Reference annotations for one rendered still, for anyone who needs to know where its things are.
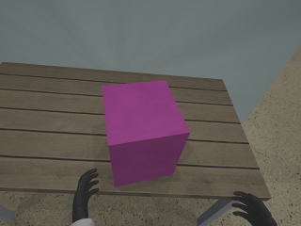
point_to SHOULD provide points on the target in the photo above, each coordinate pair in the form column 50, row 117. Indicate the left robot hand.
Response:
column 82, row 195

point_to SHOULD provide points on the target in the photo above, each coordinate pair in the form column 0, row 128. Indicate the carton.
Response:
column 146, row 132

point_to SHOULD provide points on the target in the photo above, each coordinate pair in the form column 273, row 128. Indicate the table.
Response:
column 53, row 130

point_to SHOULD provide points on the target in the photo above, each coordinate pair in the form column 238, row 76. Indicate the right robot hand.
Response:
column 256, row 212

